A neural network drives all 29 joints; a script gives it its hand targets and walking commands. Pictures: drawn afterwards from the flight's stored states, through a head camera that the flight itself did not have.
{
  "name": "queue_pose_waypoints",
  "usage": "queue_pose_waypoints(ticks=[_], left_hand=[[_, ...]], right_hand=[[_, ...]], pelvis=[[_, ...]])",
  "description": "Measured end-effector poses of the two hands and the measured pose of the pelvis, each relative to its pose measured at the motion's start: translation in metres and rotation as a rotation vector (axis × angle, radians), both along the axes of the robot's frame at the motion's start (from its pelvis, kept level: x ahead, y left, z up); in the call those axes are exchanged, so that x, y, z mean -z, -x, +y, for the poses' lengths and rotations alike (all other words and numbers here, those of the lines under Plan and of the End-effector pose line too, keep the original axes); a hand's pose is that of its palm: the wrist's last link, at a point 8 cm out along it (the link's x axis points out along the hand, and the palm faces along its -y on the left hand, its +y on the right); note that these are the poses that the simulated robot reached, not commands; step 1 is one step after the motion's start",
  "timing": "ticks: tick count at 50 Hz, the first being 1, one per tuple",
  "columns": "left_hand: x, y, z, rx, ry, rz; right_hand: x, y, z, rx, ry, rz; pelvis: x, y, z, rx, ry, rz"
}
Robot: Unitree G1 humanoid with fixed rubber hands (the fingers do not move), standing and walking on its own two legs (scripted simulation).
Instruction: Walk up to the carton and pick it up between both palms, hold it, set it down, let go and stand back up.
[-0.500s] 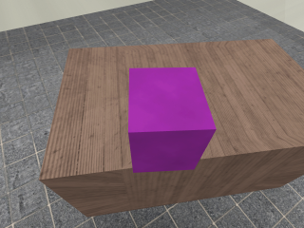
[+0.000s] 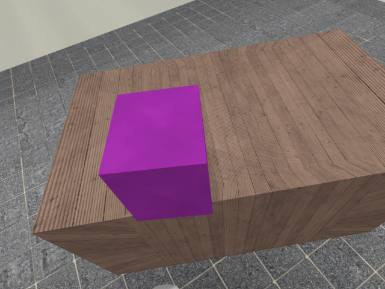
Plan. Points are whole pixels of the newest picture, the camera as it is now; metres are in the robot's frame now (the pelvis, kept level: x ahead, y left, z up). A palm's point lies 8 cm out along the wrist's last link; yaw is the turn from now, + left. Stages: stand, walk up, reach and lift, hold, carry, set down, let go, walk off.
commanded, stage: walk up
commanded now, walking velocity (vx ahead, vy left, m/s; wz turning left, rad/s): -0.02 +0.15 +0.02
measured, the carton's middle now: (166, 156) +0.42 +0.08 -0.01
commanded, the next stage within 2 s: stand in 0.84 s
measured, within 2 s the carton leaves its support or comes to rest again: neither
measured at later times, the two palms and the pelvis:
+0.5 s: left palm out of the picture -0.08 +0.29 -0.16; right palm out of the picture +0.04 -0.14 -0.13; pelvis -0.02 +0.08 +0.00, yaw +4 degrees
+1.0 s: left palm out of the picture -0.03 +0.31 -0.15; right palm out of the picture -0.02 -0.10 -0.15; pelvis -0.01 +0.10 +0.00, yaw +3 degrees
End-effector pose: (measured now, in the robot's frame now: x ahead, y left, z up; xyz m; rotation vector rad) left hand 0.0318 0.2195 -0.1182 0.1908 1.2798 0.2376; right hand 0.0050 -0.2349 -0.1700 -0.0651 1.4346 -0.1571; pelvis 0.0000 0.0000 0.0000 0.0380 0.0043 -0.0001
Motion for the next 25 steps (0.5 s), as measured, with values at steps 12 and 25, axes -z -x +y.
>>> queue_pose_waypoints(ticks=[12,25], left_hand=[[0.005,0.055,0.017,-0.088,0.007,0.071],[0.042,0.114,0.069,-0.152,0.153,0.231]], right_hand=[[-0.004,-0.032,0.010,-0.075,0.028,-0.047],[-0.038,-0.036,0.094,-0.138,0.089,-0.158]], pelvis=[[0.001,0.013,0.015,-0.043,0.001,0.014],[0.002,0.019,0.076,-0.063,0.043,-0.002]])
